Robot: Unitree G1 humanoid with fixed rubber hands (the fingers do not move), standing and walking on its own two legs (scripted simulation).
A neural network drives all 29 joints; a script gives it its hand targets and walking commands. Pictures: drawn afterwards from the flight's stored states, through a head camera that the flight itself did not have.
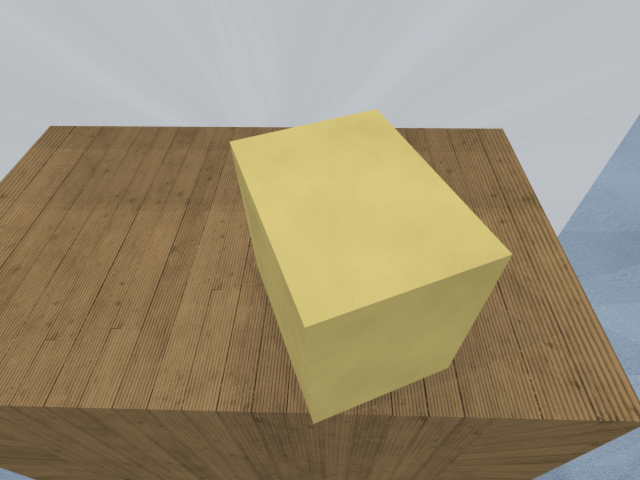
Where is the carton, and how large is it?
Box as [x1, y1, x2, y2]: [230, 109, 512, 423]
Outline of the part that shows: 376,109 230,141 257,266 313,423 446,368 449,365 512,254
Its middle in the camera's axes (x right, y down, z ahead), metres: +0.03 +0.02 +0.51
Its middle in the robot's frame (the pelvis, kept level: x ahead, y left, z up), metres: +0.37 +0.00 +0.08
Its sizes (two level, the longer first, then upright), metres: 0.274 0.201 0.249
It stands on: a pedestal, 0.74 m high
